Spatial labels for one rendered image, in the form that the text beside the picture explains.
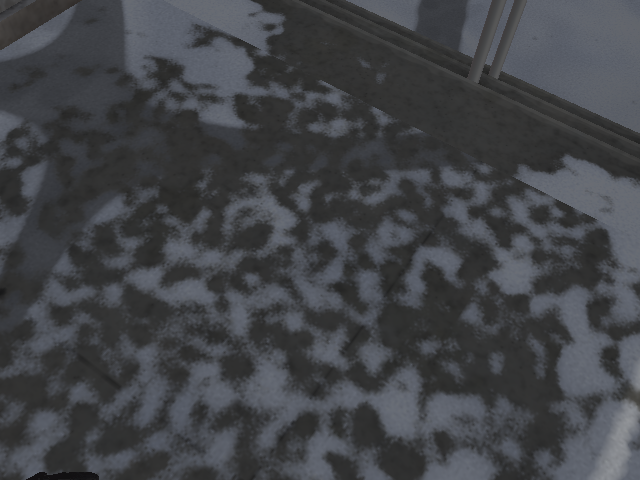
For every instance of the stairs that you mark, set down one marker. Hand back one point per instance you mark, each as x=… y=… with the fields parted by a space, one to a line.
x=516 y=89

